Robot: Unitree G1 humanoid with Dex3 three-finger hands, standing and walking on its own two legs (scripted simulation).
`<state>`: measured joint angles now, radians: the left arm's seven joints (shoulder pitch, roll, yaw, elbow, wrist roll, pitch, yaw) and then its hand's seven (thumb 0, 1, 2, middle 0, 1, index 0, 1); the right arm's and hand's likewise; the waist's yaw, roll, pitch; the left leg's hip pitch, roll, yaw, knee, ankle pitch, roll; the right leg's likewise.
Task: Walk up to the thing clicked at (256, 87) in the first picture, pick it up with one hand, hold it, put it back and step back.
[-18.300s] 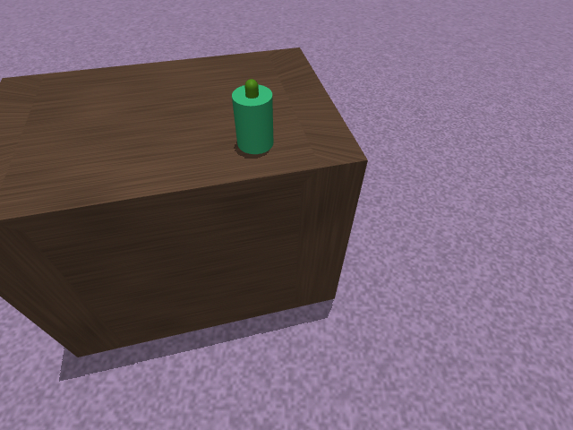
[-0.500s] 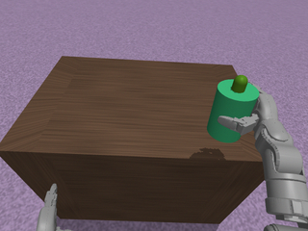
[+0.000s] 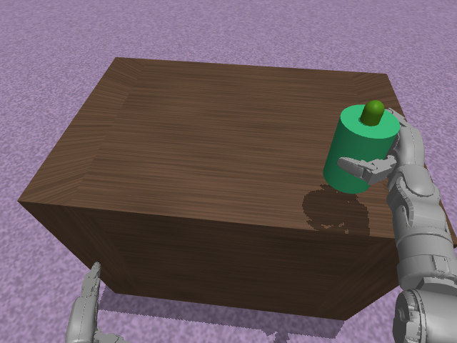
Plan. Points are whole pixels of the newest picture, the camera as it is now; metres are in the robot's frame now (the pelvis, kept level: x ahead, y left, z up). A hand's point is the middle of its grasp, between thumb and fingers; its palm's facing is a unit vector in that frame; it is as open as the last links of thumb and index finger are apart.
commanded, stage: crouch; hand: right
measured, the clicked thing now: (360, 143) +0.44 -0.18 +0.12
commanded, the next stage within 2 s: lower in 0.38 s
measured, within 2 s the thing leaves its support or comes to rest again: neither
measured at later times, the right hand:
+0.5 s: hand (355, 145) +0.47 -0.19 +0.09, palm faces +0.10 +1.00 -0.01, open 12.0 cm
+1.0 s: hand (346, 162) +0.47 -0.19 +0.03, palm faces +0.10 +0.99 -0.01, open 12.0 cm
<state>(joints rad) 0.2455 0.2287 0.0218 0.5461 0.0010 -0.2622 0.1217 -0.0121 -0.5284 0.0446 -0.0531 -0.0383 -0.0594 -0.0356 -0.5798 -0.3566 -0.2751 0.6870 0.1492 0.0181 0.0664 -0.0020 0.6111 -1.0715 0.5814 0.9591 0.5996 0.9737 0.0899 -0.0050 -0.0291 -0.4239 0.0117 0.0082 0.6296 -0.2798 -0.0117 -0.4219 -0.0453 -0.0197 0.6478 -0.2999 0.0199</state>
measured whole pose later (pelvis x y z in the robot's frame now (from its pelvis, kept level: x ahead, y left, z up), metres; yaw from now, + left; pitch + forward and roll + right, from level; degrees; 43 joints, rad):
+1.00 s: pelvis -0.01 -0.01 -0.03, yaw +1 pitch +14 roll +2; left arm 0.29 0.23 0.01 0.34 0.03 -0.20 0.05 -0.01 -0.53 0.04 -0.06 -0.04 -0.06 -0.04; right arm -0.73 -0.43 -0.37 1.06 0.08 -0.28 0.10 0.00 0.61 -1.07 0.58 0.96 0.60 0.97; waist 0.17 0.02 -0.07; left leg -0.72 0.00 0.00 0.82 -0.34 -0.02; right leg -0.73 -0.06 -0.02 0.88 -0.38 0.01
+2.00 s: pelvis -0.01 -0.01 -0.05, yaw +1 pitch +17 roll +2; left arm 0.36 0.24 0.01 0.18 0.05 -0.14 0.02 -0.01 -0.54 0.05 -0.06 -0.05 -0.06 -0.06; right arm -0.85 -0.48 -0.42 1.14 0.06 -0.33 0.14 0.00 0.57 -0.23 0.39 0.33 0.40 0.33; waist 0.18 0.01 -0.11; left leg -0.85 0.00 0.01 0.94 -0.38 -0.02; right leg -0.87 -0.06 0.00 1.00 -0.42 0.01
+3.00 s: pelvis +0.05 -0.02 +0.00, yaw +0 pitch +7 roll +1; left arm 0.35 0.25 0.08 0.38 -0.06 -0.05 0.00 -0.01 -0.53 0.07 -0.06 -0.05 -0.06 -0.06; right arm -0.13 -0.45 -0.33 0.36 0.05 -0.02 0.01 -0.01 0.53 -0.06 0.07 0.05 0.06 0.05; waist 0.00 -0.04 -0.11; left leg -0.38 0.02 0.00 0.59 -0.33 -0.03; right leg -0.40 -0.04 -0.03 0.65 -0.37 0.00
